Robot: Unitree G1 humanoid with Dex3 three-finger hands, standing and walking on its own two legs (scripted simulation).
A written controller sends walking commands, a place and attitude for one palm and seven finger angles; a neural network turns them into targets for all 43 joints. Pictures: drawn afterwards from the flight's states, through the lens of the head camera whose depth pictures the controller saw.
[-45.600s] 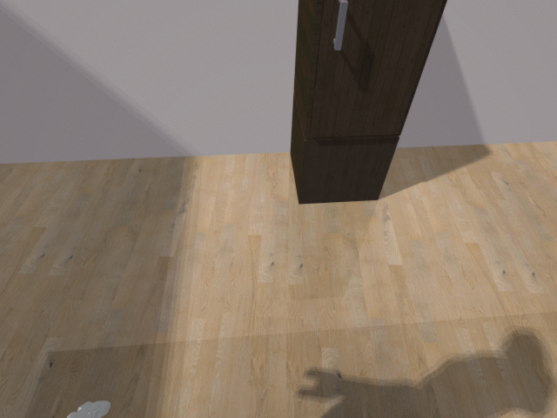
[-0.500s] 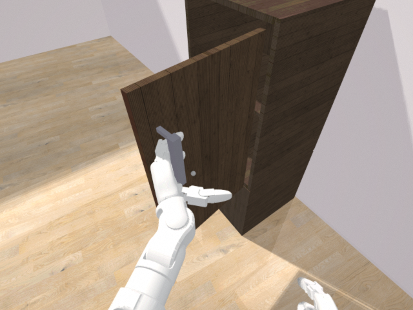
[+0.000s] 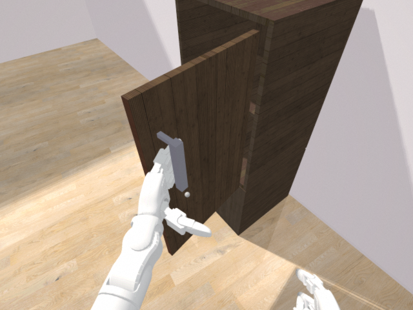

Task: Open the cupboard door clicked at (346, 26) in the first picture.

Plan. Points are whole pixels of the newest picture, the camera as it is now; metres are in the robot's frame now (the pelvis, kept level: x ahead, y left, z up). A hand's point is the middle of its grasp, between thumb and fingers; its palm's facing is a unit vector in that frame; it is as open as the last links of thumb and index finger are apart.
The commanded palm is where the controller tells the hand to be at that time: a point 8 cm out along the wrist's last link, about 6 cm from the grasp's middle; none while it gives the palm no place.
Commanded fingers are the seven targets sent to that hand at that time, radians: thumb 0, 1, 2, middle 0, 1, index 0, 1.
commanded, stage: slide the hand sideways off the handle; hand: left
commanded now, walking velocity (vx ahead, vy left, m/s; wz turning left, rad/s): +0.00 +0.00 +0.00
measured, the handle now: (172, 162) +0.37 +0.09 +0.11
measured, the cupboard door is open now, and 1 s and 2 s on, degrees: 100 100 100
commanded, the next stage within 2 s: draw the hand back to the body in 0.70 s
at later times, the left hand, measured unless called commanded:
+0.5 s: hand (157, 220) +0.25 +0.10 +0.09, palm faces -0.03 -1.00 -0.02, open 16.1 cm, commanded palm +0.22 +0.17 +0.10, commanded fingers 0.00 -0.50 0.30 -0.15 -0.30 -0.15 -0.30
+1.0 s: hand (133, 230) +0.23 +0.14 +0.10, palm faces +0.01 -1.00 -0.06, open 16.3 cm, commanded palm +0.20 +0.20 +0.11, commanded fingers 0.00 -0.50 0.30 -0.15 -0.30 -0.15 -0.30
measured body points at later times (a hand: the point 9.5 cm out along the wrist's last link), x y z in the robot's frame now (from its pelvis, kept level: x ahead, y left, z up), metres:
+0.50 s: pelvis +0.03 -0.02 +0.00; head +0.03 -0.04 +0.45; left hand +0.25 +0.16 +0.09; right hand +0.23 -0.22 -0.07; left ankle +0.02 +0.09 -0.72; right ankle +0.02 -0.09 -0.72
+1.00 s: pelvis +0.02 -0.02 -0.01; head +0.01 -0.04 +0.44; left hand +0.22 +0.19 +0.11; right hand +0.20 -0.24 -0.08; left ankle +0.02 +0.09 -0.72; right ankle +0.02 -0.09 -0.72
